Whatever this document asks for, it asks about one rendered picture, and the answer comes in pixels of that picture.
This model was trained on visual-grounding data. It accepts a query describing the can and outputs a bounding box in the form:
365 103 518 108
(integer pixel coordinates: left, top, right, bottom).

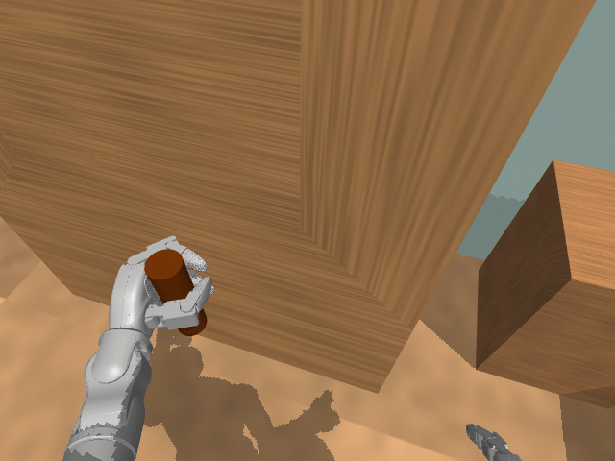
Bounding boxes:
144 249 207 336

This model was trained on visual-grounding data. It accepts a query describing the left robot arm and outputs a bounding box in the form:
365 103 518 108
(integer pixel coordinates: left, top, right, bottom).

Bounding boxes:
62 328 153 461

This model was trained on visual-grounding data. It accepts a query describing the right robot hand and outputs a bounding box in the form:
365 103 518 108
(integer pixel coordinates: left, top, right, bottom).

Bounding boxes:
466 424 522 461

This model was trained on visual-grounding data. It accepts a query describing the left robot hand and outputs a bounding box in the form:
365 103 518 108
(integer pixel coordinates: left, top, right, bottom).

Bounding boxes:
109 235 215 339

